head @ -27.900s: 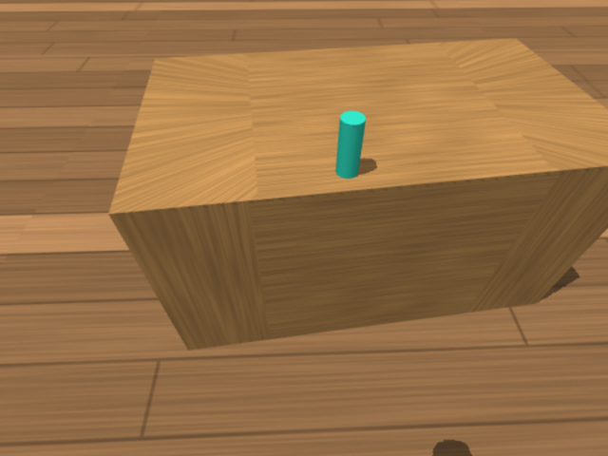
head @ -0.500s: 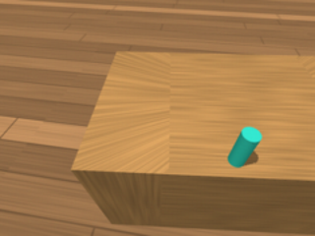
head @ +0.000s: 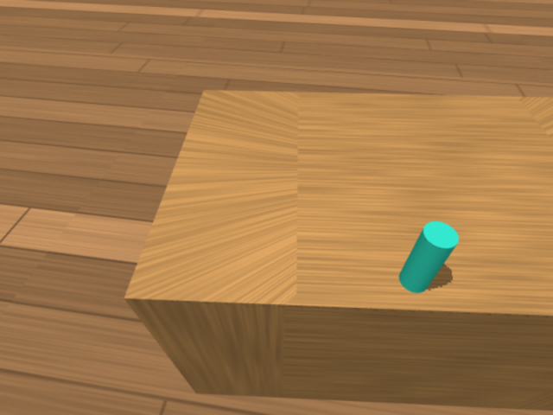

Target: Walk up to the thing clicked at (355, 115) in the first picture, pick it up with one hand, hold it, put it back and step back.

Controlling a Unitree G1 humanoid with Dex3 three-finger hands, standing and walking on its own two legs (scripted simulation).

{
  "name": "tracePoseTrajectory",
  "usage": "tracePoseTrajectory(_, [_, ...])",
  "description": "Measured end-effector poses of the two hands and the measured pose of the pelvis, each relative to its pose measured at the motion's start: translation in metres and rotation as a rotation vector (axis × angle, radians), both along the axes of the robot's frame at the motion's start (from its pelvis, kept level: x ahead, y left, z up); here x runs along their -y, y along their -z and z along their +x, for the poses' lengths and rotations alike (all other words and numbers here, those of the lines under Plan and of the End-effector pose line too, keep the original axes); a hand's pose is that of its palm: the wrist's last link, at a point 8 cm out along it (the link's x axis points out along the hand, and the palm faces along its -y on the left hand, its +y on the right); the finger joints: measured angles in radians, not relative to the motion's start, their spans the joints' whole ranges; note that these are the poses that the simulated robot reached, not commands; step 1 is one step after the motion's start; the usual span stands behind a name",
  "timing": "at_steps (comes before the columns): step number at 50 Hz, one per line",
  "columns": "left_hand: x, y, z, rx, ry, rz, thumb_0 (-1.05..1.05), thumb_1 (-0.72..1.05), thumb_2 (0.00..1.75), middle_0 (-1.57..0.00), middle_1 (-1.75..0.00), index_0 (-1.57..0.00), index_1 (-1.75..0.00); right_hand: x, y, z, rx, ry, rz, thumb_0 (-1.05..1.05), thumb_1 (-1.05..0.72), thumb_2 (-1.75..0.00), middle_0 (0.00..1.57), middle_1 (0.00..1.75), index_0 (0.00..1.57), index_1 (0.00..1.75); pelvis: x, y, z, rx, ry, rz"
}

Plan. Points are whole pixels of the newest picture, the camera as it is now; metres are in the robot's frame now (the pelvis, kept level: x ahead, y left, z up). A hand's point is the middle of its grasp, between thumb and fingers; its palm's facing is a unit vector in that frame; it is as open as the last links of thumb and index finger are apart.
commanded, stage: stand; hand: right
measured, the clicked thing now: (425, 259) +0.37 -0.24 -0.01
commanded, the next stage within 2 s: step back in 0.56 s
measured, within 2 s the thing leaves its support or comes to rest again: neither
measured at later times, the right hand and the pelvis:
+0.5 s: hand out of the picture +0.07 -0.25 -0.16, palm faces -0.04 +0.94 -0.35, open 7.4 cm; pelvis +0.00 +0.00 +0.00, yaw +0 degrees
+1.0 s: hand out of the picture -0.02 -0.24 -0.16, palm faces -0.03 +0.90 -0.44, open 7.4 cm; pelvis -0.07 +0.04 -0.03, yaw +0 degrees
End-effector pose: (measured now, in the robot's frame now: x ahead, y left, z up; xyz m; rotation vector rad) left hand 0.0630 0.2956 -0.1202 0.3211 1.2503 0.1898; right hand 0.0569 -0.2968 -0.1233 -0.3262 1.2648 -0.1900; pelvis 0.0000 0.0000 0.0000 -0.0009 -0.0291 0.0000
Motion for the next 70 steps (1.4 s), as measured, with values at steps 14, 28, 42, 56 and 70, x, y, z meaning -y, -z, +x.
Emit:
tracePoseTrajectory(14, [-0.001,0.000,0.002,0.004,-0.001,-0.002,0.00,0.90,0.90,-0.20,-0.30,-0.20,-0.30,-0.001,-0.001,0.005,0.010,-0.001,-0.001,0.00,-0.90,-0.90,0.20,0.30,0.21,0.30,-0.001,0.000,0.002,0.002,0.002,0.001])
tracePoseTrajectory(28, [-0.002,0.000,0.003,0.002,0.002,-0.001,0.00,0.90,0.90,-0.20,-0.30,-0.20,-0.30,-0.001,-0.002,0.008,0.014,-0.003,-0.003,0.00,-0.90,-0.90,0.20,0.30,0.21,0.30,-0.002,0.000,0.002,-0.001,0.003,0.000])
tracePoseTrajectory(42, [-0.039,0.014,0.007,0.059,0.046,0.035,0.00,0.90,0.90,-0.21,-0.30,-0.20,-0.30,0.006,-0.002,-0.018,0.020,0.022,-0.077,0.00,-0.90,-0.90,0.20,0.30,0.20,0.30,-0.026,0.019,-0.047,-0.007,0.002,0.007])
tracePoseTrajectory(56, [-0.043,0.023,-0.018,0.058,0.102,0.019,0.00,0.90,0.90,-0.20,-0.30,-0.20,-0.30,-0.021,-0.001,-0.101,-0.022,0.046,-0.095,0.00,-0.90,-0.90,0.20,0.30,0.21,0.30,-0.040,0.020,-0.093,-0.023,0.036,-0.013])
tracePoseTrajectory(70, [-0.018,-0.006,-0.092,0.086,0.093,0.058,0.01,0.90,0.90,-0.21,-0.30,-0.20,-0.30,-0.003,0.017,-0.126,0.071,0.054,-0.018,0.00,-0.90,-0.90,0.20,0.30,0.21,0.30,-0.019,0.018,-0.147,-0.001,0.065,0.031])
